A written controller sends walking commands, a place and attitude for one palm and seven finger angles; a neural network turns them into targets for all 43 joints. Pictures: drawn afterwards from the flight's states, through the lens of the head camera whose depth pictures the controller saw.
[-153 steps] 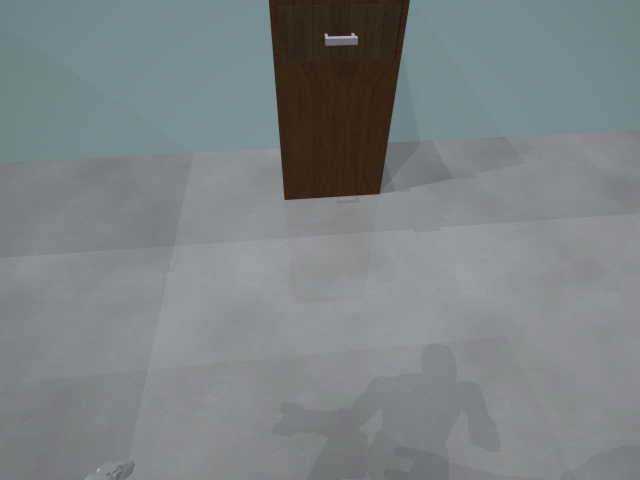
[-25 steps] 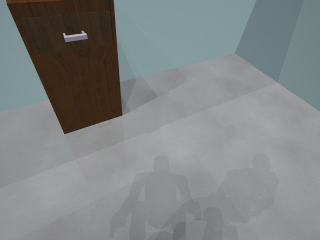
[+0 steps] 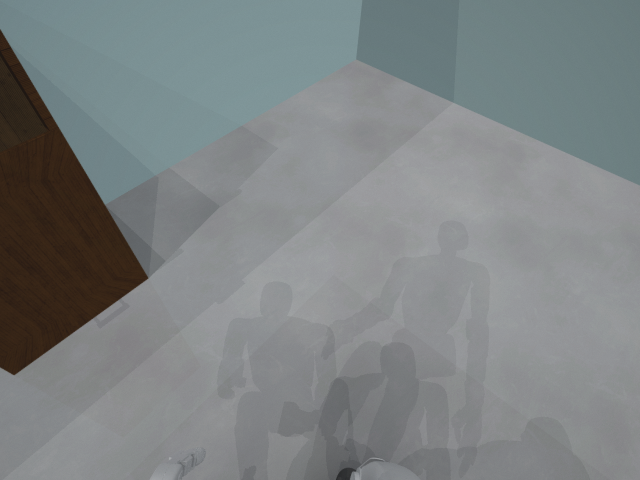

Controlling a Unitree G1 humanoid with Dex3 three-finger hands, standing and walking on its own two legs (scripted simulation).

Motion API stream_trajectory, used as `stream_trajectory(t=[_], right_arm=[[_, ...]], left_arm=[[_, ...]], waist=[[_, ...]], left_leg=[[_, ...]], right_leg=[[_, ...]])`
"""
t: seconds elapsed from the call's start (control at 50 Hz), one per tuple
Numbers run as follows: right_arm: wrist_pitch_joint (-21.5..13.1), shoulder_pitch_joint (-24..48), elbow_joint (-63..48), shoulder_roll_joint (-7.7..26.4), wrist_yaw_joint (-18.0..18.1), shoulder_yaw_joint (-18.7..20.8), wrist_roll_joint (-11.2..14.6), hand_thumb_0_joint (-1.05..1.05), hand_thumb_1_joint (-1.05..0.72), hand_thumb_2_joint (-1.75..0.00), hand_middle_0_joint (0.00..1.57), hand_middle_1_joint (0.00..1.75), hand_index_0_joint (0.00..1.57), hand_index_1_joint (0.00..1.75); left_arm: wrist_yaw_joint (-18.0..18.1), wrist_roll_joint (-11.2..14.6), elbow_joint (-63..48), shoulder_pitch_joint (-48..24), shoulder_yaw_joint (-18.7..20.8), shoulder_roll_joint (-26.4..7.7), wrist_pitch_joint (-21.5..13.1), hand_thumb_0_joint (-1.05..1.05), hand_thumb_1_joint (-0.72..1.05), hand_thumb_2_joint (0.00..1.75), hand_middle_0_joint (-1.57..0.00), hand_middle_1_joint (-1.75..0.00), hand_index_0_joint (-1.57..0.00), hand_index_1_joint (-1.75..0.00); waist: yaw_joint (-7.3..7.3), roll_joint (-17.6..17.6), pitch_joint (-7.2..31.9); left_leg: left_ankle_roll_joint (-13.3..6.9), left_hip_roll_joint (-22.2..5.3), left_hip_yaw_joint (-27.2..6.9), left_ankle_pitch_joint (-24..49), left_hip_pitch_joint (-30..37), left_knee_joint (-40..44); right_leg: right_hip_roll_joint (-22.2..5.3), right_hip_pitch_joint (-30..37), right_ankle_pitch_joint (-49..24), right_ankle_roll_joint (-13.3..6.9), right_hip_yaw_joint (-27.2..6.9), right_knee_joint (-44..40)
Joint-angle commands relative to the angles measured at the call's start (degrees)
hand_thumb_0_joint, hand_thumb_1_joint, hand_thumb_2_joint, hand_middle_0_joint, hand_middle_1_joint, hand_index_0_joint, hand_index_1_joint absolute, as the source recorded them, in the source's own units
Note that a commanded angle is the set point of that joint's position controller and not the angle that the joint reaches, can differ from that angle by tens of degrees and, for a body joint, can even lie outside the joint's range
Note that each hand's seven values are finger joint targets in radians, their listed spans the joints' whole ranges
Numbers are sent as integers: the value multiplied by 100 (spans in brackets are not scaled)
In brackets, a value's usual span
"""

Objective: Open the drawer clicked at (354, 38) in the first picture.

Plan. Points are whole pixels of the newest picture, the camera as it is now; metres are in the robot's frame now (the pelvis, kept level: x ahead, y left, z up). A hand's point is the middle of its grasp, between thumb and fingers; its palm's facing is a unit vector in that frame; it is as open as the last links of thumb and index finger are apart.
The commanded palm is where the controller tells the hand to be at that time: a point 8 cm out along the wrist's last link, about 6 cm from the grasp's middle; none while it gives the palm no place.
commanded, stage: walk to a spot facing it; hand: left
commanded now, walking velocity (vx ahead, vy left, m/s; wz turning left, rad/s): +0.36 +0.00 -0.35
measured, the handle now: out of the picture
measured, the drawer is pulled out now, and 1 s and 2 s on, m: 0.00 0.00 0.00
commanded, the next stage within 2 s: turn to face it in 0.36 s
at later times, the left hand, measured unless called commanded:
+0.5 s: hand (173, 452) +0.19 +0.21 -0.17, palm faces -0.03 -0.98 -0.17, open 7.4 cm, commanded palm none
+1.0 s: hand (214, 325) +0.37 +0.17 -0.13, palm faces +0.09 -0.96 -0.26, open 7.4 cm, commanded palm none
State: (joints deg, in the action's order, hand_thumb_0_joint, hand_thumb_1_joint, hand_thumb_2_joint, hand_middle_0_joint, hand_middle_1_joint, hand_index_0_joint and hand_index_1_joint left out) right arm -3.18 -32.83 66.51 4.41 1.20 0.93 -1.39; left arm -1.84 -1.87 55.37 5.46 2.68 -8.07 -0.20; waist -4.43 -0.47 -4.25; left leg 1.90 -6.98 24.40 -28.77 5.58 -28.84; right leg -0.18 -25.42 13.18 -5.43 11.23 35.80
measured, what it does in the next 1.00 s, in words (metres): walks ahead: right foot, then left foot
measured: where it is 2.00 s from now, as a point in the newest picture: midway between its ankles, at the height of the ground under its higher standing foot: (324, 457)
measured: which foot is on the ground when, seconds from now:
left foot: down 0.00-0.02, up 0.04-0.42, down 0.44-0.82, up 0.84-1.00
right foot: up 0.00-0.00, down 0.02-0.46, up 0.48-0.80, down 0.82-1.00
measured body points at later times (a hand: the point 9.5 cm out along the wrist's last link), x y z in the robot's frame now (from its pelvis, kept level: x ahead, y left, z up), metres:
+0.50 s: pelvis +0.21 +0.03 +0.00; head +0.23 +0.04 +0.45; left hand +0.20 +0.26 -0.16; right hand +0.31 -0.22 -0.12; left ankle +0.30 +0.13 -0.72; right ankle +0.10 -0.07 -0.69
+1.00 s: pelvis +0.28 -0.02 +0.02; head +0.30 -0.05 +0.47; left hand +0.36 +0.22 -0.11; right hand +0.30 -0.26 -0.15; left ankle +0.26 +0.12 -0.64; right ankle +0.29 -0.11 -0.72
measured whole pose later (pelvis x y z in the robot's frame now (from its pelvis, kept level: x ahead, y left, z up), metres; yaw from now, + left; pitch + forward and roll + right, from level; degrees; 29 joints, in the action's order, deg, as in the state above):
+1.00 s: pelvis +0.28 -0.02 +0.02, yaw +5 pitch -1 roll +2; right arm 4.1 -15.7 58.7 11.9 -0.6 4.8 -1.1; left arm 1.9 -1.3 54.0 9.3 2.1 -8.1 0.1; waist -2.6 -2.3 -2.6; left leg 3.5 -3.0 3.9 -24.2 -27.7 -63.0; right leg -6.3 -12.6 15.9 -1.4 12.1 29.8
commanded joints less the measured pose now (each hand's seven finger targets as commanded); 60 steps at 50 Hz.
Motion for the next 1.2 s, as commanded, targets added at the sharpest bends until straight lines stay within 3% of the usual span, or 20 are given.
stream_trajectory(t=[0.0, 0.02, 0.04, 0.14, 0.34, 0.4, 0.42, 0.44, 0.46, 0.52, 0.58, 0.7, 0.76, 0.78, 0.8, 0.82, 0.88, 0.94, 1.12, 1.18], right_arm=[[-189, 350, -772, 786, -6, 202, 183, 0, -90, -90, 20, 30, 20, 30], [-144, 882, -910, 969, 27, 276, 166, 0, -90, -90, 20, 30, 20, 30], [-133, 1089, -940, 826, -16, 296, 105, 0, -90, -90, 20, 30, 20, 30], [155, 635, -766, 466, -59, 269, -27, 0, -90, -90, 20, 30, 20, 30], [-17, 2424, -1420, 782, -225, 220, -3, 0, -90, -90, 20, 30, 20, 30], [-84, 1642, -1169, 1166, -105, 311, -22, 0, -90, -90, 20, 30, 20, 30], [-126, 891, -997, 1752, -45, 449, -75, 0, -90, -90, 20, 30, 20, 30], [-101, 354, -899, 2236, -33, 527, -84, 0, -90, -90, 20, 30, 20, 30], [-18, 443, -897, 1995, -33, 408, -42, 0, -90, -90, 20, 30, 20, 30], [-58, 1516, -1020, 1252, 4, 191, -6, 0, -90, -90, 20, 30, 20, 30], [-48, 1709, -935, 1173, 18, 151, 29, 0, -90, -90, 20, 30, 20, 30], [177, 1769, -1016, 1454, -3, 348, 17, 0, -90, -90, 20, 30, 20, 30], [298, 1953, -1103, 1486, -39, 404, 41, 0, -90, -90, 20, 30, 20, 30], [316, 1933, -1152, 1326, -73, 398, 75, 0, -90, -90, 20, 30, 20, 30], [336, 1890, -1293, 910, -111, 324, 97, 0, -90, -90, 20, 30, 20, 30], [419, 2012, -1416, 1071, -89, 391, 55, 0, -90, -90, 20, 30, 20, 30], [573, 1773, -1165, 1080, -157, 451, 12, 0, -90, -90, 20, 30, 20, 30], [585, 1720, -1169, 976, -211, 430, 27, 0, -90, -90, 20, 30, 20, 30], [552, 2514, -1698, 1037, -283, 388, 61, 0, -90, -90, 20, 30, 20, 30], [490, 2155, -1683, 1298, -273, 446, 33, 0, -90, -90, 20, 30, 20, 30]], left_arm=[[175, 93, 358, 2555, 472, -1688, -279, 0, 90, 90, -20, -30, -20, -30], [251, 181, 284, 2284, 480, -1677, -229, 0, 90, 90, -20, -30, -20, -30], [271, 179, 228, 1816, 398, -1397, -247, 0, 90, 90, -20, -30, -20, -30], [298, 34, 148, 1013, 184, -679, -417, 0, 90, 90, -20, -30, -20, -30], [221, 59, 343, 1657, 200, -1032, -393, 0, 90, 90, -20, -30, -20, -30], [226, 105, 283, 1505, 214, -1038, -335, 0, 90, 90, -20, -30, -20, -30], [199, 142, 184, 1572, 199, -820, -315, 0, 90, 90, -20, -30, -20, -30], [166, 184, 79, 1612, 130, -584, -343, 0, 90, 90, -20, -30, -20, -30], [226, 113, 86, 1463, 142, -771, -322, 0, 90, 90, -20, -30, -20, -30], [188, 71, 286, 1376, 97, -526, -255, 0, 90, 90, -20, -30, -20, -30], [210, 102, 366, 1564, 14, -228, -124, 0, 90, 90, -20, -30, -20, -30], [287, 106, 80, 1139, 79, -326, 2, 0, 90, 90, -20, -30, -20, -30], [309, 123, 29, 1319, 169, -553, -32, 0, 90, 90, -20, -30, -20, -30], [339, 89, 18, 1395, 220, -829, -79, 0, 90, 90, -20, -30, -20, -30], [393, 8, -6, 1519, 331, -1420, -110, 0, 90, 90, -20, -30, -20, -30], [395, 47, -110, 1565, 355, -1612, -74, 0, 90, 90, -20, -30, -20, -30], [427, 60, -378, 562, 234, -1105, -49, 0, 90, 90, -20, -30, -20, -30], [431, 44, -432, 560, 196, -1004, -74, 0, 90, 90, -20, -30, -20, -30], [392, -11, -433, 892, 333, -1411, 34, 0, 90, 90, -20, -30, -20, -30], [335, 58, -476, 851, 363, -1475, 84, 0, 90, 90, -20, -30, -20, -30]], waist=[[1227, 988, 1976], [1178, 238, 1475], [1008, -85, 671], [130, 223, -21], [648, 729, 38], [173, 357, 449], [-94, -716, 1019], [-184, -1938, 1417], [-171, -1229, 1180], [295, -857, 181], [520, -941, 341], [479, -946, 572], [682, -789, 616], [731, -151, 668], [784, 1514, 712], [860, 1612, 712], [401, 988, 176], [364, 1007, 234], [657, 1280, 403], [395, 793, 749]], left_leg=[[128, 310, -1005, -384, -3965, -5299], [-75, 120, -1950, -199, -4272, -5698], [-92, -194, -2152, 533, -4331, -5453], [42, -426, -2155, 1093, -3387, -3880], [42, 85, -1687, 1641, -3050, -820], [-50, 198, -1646, 2137, -1239, 214], [-356, -843, -2846, 2677, 126, 392], [-999, -2318, -4269, 3678, 746, 816], [-1256, -2331, -4199, 3636, 130, 981], [-1082, -1532, -3117, 3804, -1407, 1255], [-940, -954, -2403, 4553, -1944, 1156], [-1071, -848, -3024, 3688, -2029, 956], [-745, -538, -3083, 2930, -2480, 442], [-443, -180, -2810, 2242, -3007, -85], [-1, 614, -1889, 463, -3947, -1370], [31, 541, -2179, -585, -3831, -2577], [98, 231, -2363, 277, -3876, -3944], [205, 219, -2157, 544, -3826, -3585], [106, 282, -1681, 482, -2984, -1500], [13, 414, -1550, 1550, -1927, -142]], right_leg=[[-2438, 4634, -2392, -1480, -4148, -1194], [-2515, 3994, -2185, -1595, -4020, -1633], [-2192, 3034, -2176, -1213, -3048, -1723], [-1394, 563, -1003, -602, -1707, -2324], [-1160, 1665, -1791, -424, -1857, -1762], [-821, 1194, -2405, -116, -1648, -394], [-279, 204, -1139, 194, -1274, 971], [184, -744, 2066, 439, -691, 2766], [-70, -707, 2203, 382, -1100, 3382], [-541, -585, 1358, 568, -1037, 3142], [-484, 342, 1129, 726, -749, 1832], [-263, 803, 592, 859, -556, 498], [-279, 1646, -215, 867, -559, -794], [-793, 2256, -475, 754, -1048, -1399], [-2241, 2763, -1274, 315, -2337, -1876], [-2974, 2108, -1691, -235, -2615, -2025], [-2234, 1369, -969, -131, -1467, -2009], [-1987, 1644, -1846, 12, -641, -1729], [-2273, 1823, -2043, -55, -270, -1174], [-2064, 1553, -1763, 325, 120, -256]])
